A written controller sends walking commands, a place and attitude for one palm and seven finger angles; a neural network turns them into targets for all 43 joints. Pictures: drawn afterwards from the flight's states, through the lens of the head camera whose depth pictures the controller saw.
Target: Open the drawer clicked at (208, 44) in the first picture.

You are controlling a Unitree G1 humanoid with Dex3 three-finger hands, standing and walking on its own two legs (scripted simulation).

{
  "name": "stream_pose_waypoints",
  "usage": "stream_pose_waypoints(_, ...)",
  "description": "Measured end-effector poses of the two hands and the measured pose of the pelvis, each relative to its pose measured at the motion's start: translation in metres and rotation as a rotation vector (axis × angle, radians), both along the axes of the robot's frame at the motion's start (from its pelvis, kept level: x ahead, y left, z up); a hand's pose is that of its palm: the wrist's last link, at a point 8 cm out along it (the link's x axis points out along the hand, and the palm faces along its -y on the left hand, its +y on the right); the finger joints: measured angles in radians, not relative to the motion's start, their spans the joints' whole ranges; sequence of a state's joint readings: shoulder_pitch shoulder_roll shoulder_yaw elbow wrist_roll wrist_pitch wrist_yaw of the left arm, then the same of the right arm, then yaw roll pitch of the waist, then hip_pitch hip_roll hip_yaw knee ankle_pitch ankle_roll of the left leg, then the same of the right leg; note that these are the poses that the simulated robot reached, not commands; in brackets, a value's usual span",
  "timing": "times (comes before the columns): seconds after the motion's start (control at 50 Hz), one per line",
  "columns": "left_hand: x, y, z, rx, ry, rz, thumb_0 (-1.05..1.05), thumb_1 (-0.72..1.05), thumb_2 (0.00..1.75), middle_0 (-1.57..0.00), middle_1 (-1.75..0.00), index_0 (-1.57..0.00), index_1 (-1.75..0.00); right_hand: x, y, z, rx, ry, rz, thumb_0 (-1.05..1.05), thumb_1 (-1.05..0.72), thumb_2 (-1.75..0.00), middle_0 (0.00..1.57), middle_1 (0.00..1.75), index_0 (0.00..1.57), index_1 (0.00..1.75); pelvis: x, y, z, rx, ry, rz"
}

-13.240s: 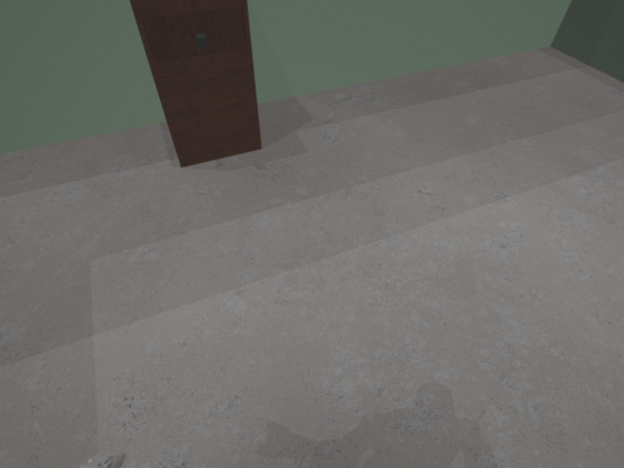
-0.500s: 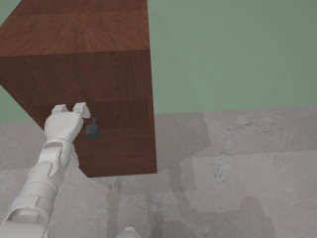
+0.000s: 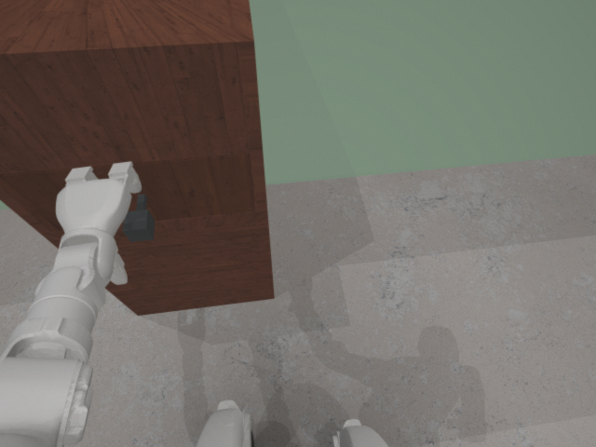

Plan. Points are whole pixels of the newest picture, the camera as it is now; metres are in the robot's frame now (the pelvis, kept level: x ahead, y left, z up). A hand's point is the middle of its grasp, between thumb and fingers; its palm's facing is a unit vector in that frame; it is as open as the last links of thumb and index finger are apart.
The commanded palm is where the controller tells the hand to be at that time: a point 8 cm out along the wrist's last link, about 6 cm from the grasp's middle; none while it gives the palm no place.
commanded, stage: move the hooked fingers above the handle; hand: left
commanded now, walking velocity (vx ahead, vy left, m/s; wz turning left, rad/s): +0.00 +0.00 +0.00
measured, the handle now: (140, 215) +0.49 +0.26 -0.08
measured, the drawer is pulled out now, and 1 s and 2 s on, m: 0.00 0.00 0.00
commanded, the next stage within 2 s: lower the fingers behind the handle in 0.70 s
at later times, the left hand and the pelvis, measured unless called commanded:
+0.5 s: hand (111, 222) +0.44 +0.27 -0.01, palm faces -0.07 -0.02 -1.00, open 13.8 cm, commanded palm +0.42 +0.26 +0.05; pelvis +0.00 +0.01 +0.00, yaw +0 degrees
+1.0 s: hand (112, 230) +0.43 +0.27 -0.02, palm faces -0.09 -0.03 -1.00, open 13.8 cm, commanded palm +0.42 +0.26 +0.03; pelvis +0.00 +0.00 +0.00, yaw +0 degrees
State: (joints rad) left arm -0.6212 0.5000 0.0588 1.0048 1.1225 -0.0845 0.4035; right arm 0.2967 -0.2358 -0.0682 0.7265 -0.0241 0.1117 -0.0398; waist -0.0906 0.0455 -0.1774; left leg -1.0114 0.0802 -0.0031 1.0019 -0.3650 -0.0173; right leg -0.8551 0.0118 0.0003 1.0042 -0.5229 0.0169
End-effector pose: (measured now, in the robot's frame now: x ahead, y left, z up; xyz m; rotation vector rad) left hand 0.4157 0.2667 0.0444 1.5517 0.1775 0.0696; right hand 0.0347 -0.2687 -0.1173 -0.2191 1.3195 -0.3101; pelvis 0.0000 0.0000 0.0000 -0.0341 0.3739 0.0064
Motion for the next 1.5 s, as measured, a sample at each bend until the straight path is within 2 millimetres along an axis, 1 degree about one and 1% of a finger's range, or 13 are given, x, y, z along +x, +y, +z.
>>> stream_pose_waypoints(0.12,0.005,0.007,-0.006,-0.007,-0.008,-0.008,0.00,-0.49,0.30,-0.32,-1.20,-0.32,-1.20,-0.016,0.001,-0.004,-0.013,0.044,-0.013,0.00,-0.91,-0.90,0.20,0.30,0.20,0.30,-0.002,0.003,-0.006,-0.009,0.021,-0.002)
stream_pose_waypoints(0.22,0.004,0.001,-0.007,-0.015,-0.028,-0.028,0.00,-0.49,0.30,-0.31,-1.20,-0.32,-1.20,-0.020,0.005,-0.004,-0.007,0.060,-0.014,0.00,-0.91,-0.90,0.20,0.30,0.20,0.30,-0.002,0.007,-0.006,-0.013,0.018,0.001)
stream_pose_waypoints(0.34,0.004,-0.007,-0.005,-0.018,-0.040,-0.023,0.00,-0.49,0.30,-0.32,-1.20,-0.32,-1.20,-0.014,0.011,-0.002,0.007,0.036,-0.010,0.00,-0.91,-0.90,0.20,0.30,0.20,0.30,-0.003,0.009,-0.003,-0.013,0.008,0.000)
stream_pose_waypoints(0.44,0.005,-0.002,0.000,-0.003,-0.024,0.007,0.00,-0.49,0.30,-0.32,-1.20,-0.32,-1.20,-0.007,0.014,0.002,0.013,0.006,-0.008,0.00,-0.91,-0.90,0.21,0.30,0.20,0.30,-0.004,0.009,0.001,-0.011,-0.002,-0.003)
stream_pose_waypoints(0.54,0.003,0.002,0.002,-0.001,0.012,0.007,0.00,-0.49,0.30,-0.31,-1.20,-0.32,-1.20,-0.003,0.012,0.004,0.007,-0.010,0.000,0.00,-0.91,-0.90,0.21,0.30,0.20,0.30,-0.004,0.008,0.002,-0.009,-0.006,-0.001)
stream_pose_waypoints(0.7,-0.001,-0.006,-0.002,-0.030,-0.020,-0.046,0.00,-0.49,0.30,-0.31,-1.20,-0.32,-1.20,-0.001,0.006,0.001,-0.005,-0.005,0.012,0.00,-0.91,-0.90,0.21,0.30,0.20,0.30,-0.003,0.007,-0.001,-0.010,0.001,0.003)
stream_pose_waypoints(0.82,-0.002,0.002,-0.005,-0.003,-0.037,-0.004,0.00,-0.49,0.30,-0.32,-1.20,-0.32,-1.20,0.000,0.004,-0.002,-0.003,0.000,0.009,0.00,-0.91,-0.90,0.20,0.30,0.20,0.30,-0.004,0.005,-0.004,-0.011,0.006,0.003)
stream_pose_waypoints(0.9,-0.003,0.007,-0.004,0.001,-0.015,0.020,0.00,-0.49,0.30,-0.31,-1.20,-0.32,-1.20,0.000,0.004,-0.002,0.001,0.005,0.009,0.00,-0.91,-0.90,0.20,0.30,0.20,0.30,-0.003,0.004,-0.003,-0.011,0.004,0.004)
stream_pose_waypoints(1.02,-0.003,0.001,-0.011,-0.015,0.021,-0.018,0.00,-0.49,0.30,-0.31,-1.20,-0.32,-1.20,-0.001,0.004,-0.003,-0.005,0.005,0.011,0.00,-0.91,-0.90,0.21,0.30,0.20,0.30,-0.003,0.004,-0.004,-0.011,0.011,0.004)
stream_pose_waypoints(1.14,-0.003,-0.006,-0.021,-0.026,-0.029,-0.055,0.00,-0.49,0.30,-0.31,-1.20,-0.32,-1.20,-0.002,0.003,-0.011,-0.007,0.008,0.013,0.00,-0.91,-0.90,0.21,0.30,0.20,0.30,-0.004,0.004,-0.013,-0.013,0.032,-0.002)
stream_pose_waypoints(1.24,-0.004,0.001,-0.031,-0.004,-0.040,-0.009,0.00,-0.49,0.30,-0.31,-1.20,-0.32,-1.20,-0.003,0.004,-0.019,0.002,0.016,0.017,0.00,-0.91,-0.90,0.20,0.30,0.20,0.30,-0.007,0.004,-0.020,-0.013,0.044,-0.004)
stream_pose_waypoints(1.34,-0.006,0.010,-0.038,0.004,-0.009,0.023,0.00,-0.49,0.30,-0.31,-1.20,-0.32,-1.20,-0.005,0.006,-0.022,0.002,0.022,0.021,0.00,-0.91,-0.90,0.21,0.30,0.20,0.30,-0.009,0.004,-0.022,-0.015,0.049,-0.003)
stream_pose_waypoints(1.5,0.000,0.007,-0.045,-0.017,-0.009,-0.018,0.00,-0.49,0.30,-0.32,-1.20,-0.32,-1.20,-0.008,0.007,-0.026,-0.017,0.025,0.029,0.00,-0.91,-0.90,0.21,0.30,0.20,0.30,-0.011,0.006,-0.029,-0.023,0.066,0.000)
